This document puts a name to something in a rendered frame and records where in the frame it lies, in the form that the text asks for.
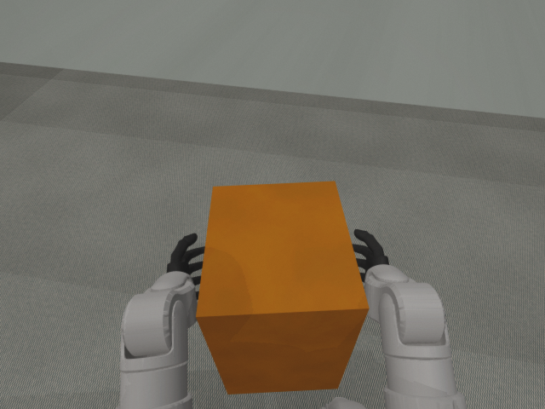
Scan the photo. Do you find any left robot forearm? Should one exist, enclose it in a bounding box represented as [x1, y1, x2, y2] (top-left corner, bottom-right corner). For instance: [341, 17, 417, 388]
[116, 271, 198, 409]

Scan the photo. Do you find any left robot hand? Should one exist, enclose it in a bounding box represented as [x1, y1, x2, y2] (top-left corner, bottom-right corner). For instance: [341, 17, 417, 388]
[167, 233, 205, 300]

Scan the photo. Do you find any carton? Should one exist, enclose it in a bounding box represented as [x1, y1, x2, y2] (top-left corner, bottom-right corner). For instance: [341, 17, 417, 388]
[196, 181, 369, 395]

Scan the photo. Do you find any right robot forearm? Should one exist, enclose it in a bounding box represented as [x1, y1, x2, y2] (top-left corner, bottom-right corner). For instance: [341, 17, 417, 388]
[364, 264, 467, 409]

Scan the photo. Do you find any right robot hand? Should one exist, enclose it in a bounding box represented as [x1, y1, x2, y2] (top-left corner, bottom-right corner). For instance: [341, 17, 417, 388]
[352, 229, 389, 282]

